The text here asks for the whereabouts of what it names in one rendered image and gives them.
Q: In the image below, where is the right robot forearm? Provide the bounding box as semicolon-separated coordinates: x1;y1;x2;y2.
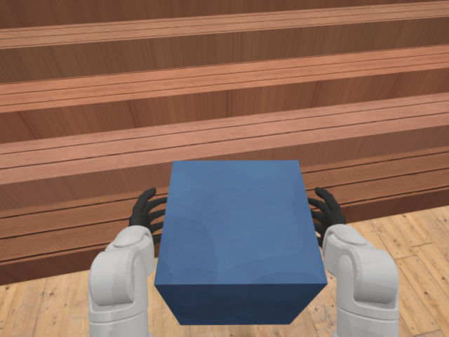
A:
322;224;399;337

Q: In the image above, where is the robot left hand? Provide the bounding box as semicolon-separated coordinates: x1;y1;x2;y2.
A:
128;187;167;245

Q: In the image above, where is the carton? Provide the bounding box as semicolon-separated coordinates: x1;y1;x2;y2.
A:
154;160;328;325

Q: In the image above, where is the robot right hand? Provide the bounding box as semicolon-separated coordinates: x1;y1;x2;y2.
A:
307;187;346;248

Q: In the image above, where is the left robot forearm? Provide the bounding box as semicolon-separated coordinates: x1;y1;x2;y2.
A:
88;225;156;337

